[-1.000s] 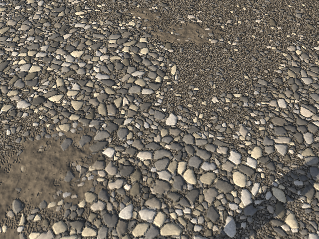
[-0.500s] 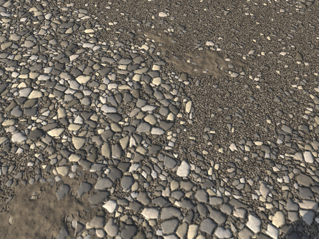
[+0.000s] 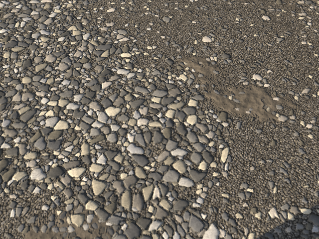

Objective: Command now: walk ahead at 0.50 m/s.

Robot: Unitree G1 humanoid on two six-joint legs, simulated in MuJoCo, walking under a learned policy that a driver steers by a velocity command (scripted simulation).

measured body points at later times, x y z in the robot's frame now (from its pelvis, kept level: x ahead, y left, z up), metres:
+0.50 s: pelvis +0.28 +0.06 +0.00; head +0.29 +0.06 +0.45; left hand +0.46 +0.30 -0.11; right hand +0.28 -0.23 -0.12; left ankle +0.23 +0.15 -0.75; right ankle +0.41 -0.14 -0.68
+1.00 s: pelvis +0.54 -0.05 +0.00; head +0.57 -0.07 +0.45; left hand +0.70 +0.18 -0.12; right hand +0.60 -0.36 -0.10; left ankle +0.74 +0.08 -0.68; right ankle +0.49 -0.11 -0.75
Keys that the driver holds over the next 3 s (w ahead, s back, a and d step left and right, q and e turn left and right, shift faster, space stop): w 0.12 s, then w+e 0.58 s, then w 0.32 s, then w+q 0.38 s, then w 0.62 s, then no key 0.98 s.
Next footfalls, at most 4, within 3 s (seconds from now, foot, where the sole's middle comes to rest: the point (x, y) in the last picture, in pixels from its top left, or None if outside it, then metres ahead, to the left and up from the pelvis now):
0.16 left None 0.27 0.15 -0.78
0.70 right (210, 229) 0.53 -0.13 -0.78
1.22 left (187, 152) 0.90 -0.02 -0.78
1.76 right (236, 116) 1.14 -0.28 -0.78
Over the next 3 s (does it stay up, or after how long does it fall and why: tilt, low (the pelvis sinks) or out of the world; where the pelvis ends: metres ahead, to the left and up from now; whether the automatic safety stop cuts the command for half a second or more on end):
stays up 1.36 -0.20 -0.01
